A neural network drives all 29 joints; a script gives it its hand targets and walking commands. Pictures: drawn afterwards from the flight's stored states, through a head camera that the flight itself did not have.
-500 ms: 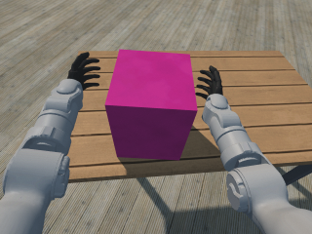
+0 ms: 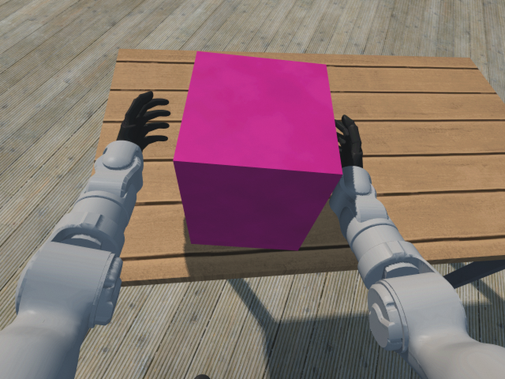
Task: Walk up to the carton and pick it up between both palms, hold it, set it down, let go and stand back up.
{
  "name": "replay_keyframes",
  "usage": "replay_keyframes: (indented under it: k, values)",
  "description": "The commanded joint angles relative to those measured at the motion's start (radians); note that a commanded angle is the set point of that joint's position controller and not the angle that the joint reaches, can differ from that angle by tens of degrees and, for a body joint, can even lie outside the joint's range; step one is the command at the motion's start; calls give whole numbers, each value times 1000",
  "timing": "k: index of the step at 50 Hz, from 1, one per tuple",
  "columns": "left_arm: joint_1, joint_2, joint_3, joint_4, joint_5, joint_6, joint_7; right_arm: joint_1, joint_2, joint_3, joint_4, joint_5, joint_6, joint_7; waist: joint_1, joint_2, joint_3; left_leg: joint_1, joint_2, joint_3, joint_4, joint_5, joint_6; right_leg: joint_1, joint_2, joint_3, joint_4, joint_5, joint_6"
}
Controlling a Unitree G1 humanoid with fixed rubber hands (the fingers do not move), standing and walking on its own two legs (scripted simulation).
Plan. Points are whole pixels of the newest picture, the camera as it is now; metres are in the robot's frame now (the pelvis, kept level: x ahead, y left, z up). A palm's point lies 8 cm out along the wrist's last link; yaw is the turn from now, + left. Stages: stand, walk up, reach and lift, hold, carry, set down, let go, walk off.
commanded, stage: reach and lift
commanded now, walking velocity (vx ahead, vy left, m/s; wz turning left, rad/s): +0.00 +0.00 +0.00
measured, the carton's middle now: (252, 161) +0.46 +0.01 +0.04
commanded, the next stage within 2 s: none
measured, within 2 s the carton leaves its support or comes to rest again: leaves its support in 1.86 s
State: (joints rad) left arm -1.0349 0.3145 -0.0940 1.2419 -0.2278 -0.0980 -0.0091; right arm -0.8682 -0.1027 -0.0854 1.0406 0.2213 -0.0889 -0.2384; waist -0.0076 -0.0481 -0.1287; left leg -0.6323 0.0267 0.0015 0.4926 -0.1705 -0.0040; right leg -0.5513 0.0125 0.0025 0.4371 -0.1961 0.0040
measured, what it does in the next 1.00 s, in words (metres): stands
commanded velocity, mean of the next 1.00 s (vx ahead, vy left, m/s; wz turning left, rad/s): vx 0.00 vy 0.00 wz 0.00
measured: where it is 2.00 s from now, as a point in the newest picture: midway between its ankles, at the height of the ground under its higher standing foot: outside the picture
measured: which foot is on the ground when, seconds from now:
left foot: down 0.00-1.00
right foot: down 0.00-1.00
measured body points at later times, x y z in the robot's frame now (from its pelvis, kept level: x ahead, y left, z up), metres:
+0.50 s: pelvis +0.01 +0.00 +0.00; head +0.09 +0.02 +0.44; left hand +0.47 +0.16 +0.07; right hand +0.44 -0.14 +0.06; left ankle +0.02 +0.11 -0.73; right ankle -0.01 -0.13 -0.73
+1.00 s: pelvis +0.00 +0.00 +0.00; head +0.06 +0.02 +0.45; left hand +0.45 +0.16 +0.07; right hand +0.42 -0.13 +0.06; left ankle +0.02 +0.11 -0.73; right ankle -0.01 -0.13 -0.73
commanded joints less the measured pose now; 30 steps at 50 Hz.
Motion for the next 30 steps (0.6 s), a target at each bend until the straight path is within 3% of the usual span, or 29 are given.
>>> replay_keyframes:
  k: [1,3,5,6,7,8,10,11,12,15,17,19,20,22,24,26,29,30]
  values:
    - [-450,15,65,-241,19,-86,14,-463,-127,-77,-208,-55,-84,11,-89,228,-953,684,1,-9,141,621,-110,16,35,-80,-14,380,6]
    - [-459,11,76,-257,41,-87,16,-442,-129,-87,-166,-49,-85,12,-106,241,-938,684,1,-10,134,623,-114,11,36,-85,-19,376,3]
    - [-428,-15,95,-232,57,-80,10,-439,-96,-70,-181,-58,-88,8,-83,199,-900,653,1,0,129,611,-100,40,38,-81,-13,409,10]
    - [-441,-24,91,-243,62,-85,5,-443,-79,-75,-197,-55,-98,9,-94,214,-927,663,1,-10,136,633,-105,39,35,-78,-13,417,10]
    - [-455,-33,113,-269,76,-86,10,-475,-62,-77,-231,-65,-102,9,-76,205,-962,661,1,1,140,651,-103,52,37,-75,-10,445,11]
    - [-437,-43,126,-243,89,-86,-1,-467,-43,-77,-215,-75,-103,8,-75,185,-921,642,-1,0,138,634,-100,63,33,-75,-11,437,12]
    - [-463,-105,124,-274,125,-91,-12,-470,4,-101,-204,-116,-117,17,-87,206,-939,665,1,3,133,656,-106,76,29,-81,-7,479,14]
    - [-465,-97,167,-228,158,-100,-23,-460,34,-112,-188,-145,-118,21,-88,163,-918,629,-4,14,130,615,-89,113,22,-73,-14,486,20]
    - [-459,-144,167,-257,175,-112,-35,-466,94,-102,-218,-160,-131,34,-75,162,-943,637,-7,17,126,628,-94,148,19,-70,-8,511,21]
    - [-480,-293,275,-181,326,-126,-92,-482,301,-153,-176,-299,-159,77,-56,106,-876,578,-15,49,80,564,-70,276,2,-71,-13,560,36]
    - [-475,-355,350,-137,448,-145,-106,-460,393,-229,-157,-431,-197,107,-47,121,-857,548,-23,78,35,513,-62,373,-12,-74,-19,587,39]
    - [-502,-563,346,-50,518,-167,-156,-512,624,-251,-140,-570,-221,172,-54,84,-792,538,-27,95,5,464,-50,416,-21,-81,-20,604,39]
    - [-455,-630,308,-31,519,-177,-165,-486,678,-246,-159,-603,-235,187,-48,76,-801,534,-27,100,2,480,-50,463,-18,-76,-4,683,39]
    - [-461,-686,316,15,529,-190,-172,-473,740,-265,-106,-644,-243,211,-64,83,-762,512,-27,103,-11,472,-51,514,-17,-65,-1,711,43]
    - [-442,-723,340,60,553,-187,-173,-470,771,-281,-69,-655,-240,227,-55,96,-679,477,-29,102,-34,414,-48,547,-15,-51,-6,684,41]
    - [-434,-730,340,88,539,-192,-169,-485,769,-280,-85,-666,-240,226,-62,68,-632,471,-29,101,-47,382,-47,550,-11,-49,-17,678,35]
    - [-447,-738,349,80,548,-197,-166,-499,803,-272,-80,-676,-239,226,-63,70,-608,410,-39,107,-69,300,-41,595,-24,-38,-15,664,39]
    - [-433,-738,364,102,545,-196,-168,-509,813,-262,-88,-679,-236,225,-50,42,-584,410,-33,105,-74,298,-33,600,-24,-40,-15,668,42]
